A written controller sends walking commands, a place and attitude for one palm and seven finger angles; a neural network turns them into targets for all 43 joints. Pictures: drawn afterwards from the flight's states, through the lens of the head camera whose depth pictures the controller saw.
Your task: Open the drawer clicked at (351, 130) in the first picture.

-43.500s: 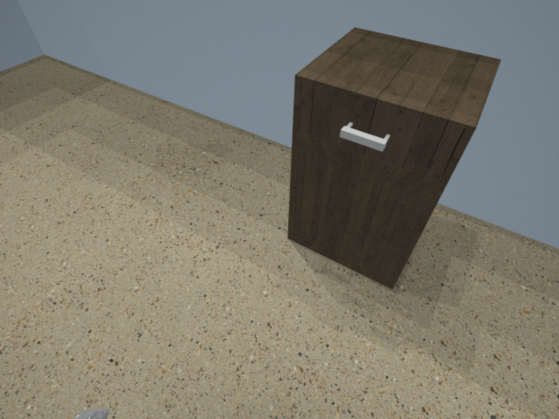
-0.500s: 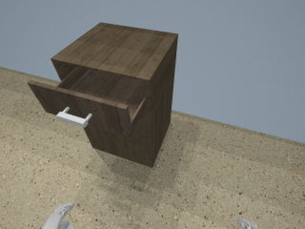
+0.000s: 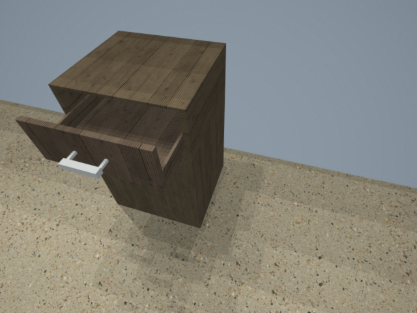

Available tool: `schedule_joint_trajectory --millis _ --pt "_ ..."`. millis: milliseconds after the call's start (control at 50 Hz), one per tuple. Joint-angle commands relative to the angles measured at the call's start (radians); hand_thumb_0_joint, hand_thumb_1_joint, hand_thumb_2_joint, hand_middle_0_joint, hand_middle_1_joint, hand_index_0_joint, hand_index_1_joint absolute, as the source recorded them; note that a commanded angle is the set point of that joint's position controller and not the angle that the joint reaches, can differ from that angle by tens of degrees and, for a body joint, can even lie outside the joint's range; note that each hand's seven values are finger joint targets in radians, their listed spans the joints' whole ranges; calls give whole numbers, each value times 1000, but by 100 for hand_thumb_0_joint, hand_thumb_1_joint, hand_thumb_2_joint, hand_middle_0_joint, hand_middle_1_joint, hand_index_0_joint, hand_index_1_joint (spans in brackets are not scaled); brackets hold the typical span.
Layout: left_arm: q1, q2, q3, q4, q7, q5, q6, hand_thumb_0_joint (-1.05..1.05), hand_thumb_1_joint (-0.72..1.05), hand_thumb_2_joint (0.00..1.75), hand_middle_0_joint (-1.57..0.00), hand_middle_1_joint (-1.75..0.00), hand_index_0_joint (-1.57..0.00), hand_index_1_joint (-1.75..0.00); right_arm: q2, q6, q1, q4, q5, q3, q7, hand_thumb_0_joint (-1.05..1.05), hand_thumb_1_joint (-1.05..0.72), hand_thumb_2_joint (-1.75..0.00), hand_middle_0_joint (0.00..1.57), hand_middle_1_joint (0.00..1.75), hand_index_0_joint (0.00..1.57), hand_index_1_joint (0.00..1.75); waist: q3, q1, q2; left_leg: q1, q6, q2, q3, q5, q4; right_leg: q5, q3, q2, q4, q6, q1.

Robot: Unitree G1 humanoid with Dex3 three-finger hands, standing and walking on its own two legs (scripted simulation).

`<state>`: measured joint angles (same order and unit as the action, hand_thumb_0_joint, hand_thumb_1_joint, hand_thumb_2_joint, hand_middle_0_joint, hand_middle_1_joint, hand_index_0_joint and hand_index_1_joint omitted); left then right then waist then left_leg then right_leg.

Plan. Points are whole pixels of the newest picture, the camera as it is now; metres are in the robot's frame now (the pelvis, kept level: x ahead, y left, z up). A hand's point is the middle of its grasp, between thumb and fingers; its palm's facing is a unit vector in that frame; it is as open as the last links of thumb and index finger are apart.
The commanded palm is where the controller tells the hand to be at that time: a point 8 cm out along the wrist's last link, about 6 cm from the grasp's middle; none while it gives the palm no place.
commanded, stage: let the arm hang, fingers relaxed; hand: left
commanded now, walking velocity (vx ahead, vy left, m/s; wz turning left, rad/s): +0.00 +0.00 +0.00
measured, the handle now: (85, 163) +0.52 +0.40 -0.09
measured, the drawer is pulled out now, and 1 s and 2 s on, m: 0.17 0.17 0.17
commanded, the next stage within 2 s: look to check the result in 0.44 s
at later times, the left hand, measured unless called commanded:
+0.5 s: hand out of the picture +0.03 +0.17 -0.17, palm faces +0.02 -0.97 -0.23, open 7.4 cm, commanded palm none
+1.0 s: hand out of the picture +0.05 +0.20 -0.16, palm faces +0.01 -0.95 -0.30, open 7.4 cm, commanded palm none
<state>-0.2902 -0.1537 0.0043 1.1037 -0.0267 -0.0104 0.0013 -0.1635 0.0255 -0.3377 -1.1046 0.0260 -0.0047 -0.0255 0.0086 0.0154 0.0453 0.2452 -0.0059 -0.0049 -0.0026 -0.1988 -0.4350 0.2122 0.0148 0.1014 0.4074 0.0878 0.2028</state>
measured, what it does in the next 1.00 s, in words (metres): stands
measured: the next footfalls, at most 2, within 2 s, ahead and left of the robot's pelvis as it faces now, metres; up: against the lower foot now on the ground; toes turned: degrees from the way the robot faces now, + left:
none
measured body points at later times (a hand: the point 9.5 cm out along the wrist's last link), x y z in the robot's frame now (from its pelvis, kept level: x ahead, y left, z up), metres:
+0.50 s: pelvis +0.01 -0.01 +0.00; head +0.02 -0.02 +0.45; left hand +0.03 +0.22 -0.15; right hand +0.00 -0.24 -0.16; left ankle +0.02 +0.12 -0.74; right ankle +0.00 -0.06 -0.74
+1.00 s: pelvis +0.02 -0.01 +0.00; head +0.02 -0.03 +0.45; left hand +0.05 +0.25 -0.14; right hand +0.03 -0.27 -0.16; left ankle +0.02 +0.12 -0.74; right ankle +0.00 -0.06 -0.74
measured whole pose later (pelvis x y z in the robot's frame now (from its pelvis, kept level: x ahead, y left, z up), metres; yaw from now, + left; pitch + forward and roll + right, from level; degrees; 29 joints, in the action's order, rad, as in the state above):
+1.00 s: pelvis +0.02 -0.01 +0.00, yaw +0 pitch -1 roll +1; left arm -0.22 -0.23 0.02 1.10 -0.02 -0.01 0.02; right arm -0.26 0.01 -0.24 -1.11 0.02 0.00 -0.03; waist 0.02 0.01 0.03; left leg 0.17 0.01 0.01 0.00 -0.20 -0.38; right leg 0.21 0.02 0.12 0.35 0.10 0.13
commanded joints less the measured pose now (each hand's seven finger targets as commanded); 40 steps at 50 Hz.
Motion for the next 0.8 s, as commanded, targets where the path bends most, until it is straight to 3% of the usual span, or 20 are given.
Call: schedule_joint_trajectory --millis 0,160,340,620,780 --pt "-37 -115 30 -49 -13 2 14 0 90 90 -20 -30 -20 -30 -94 -16 -84 24 -2 24 -6 0 -90 -90 20 30 20 30 60 0 -71 -10 -22 65 79 61 31 112 204 -173 -155 -15 84" --pt "-41 -111 33 -57 -15 3 19 0 90 90 -20 -30 -20 -30 -91 -27 -81 22 -4 25 -11 0 -90 -90 20 30 20 30 35 -6 -50 -27 -22 76 80 132 29 -34 184 -168 -110 -17 47" --pt "-31 -122 33 -56 -15 2 22 0 90 90 -20 -30 -20 -30 -107 -29 -53 25 -7 24 -15 0 -90 -90 20 30 20 30 23 -5 -36 -55 -21 87 83 156 32 -106 177 -168 -95 -19 33" --pt "-2 -164 35 -46 -10 1 25 0 90 90 -20 -30 -20 -30 -158 -28 1 27 -7 27 -13 0 -90 -90 20 30 20 30 39 -3 -39 -88 -22 89 85 114 58 -32 190 -170 -137 -21 41" --pt "23 -204 41 -46 -11 1 31 0 90 90 -20 -30 -20 -30 -195 -31 31 31 -11 31 -14 0 -90 -90 20 30 20 30 15 -4 -51 -105 -19 97 84 153 60 -149 181 -177 -127 -27 -4"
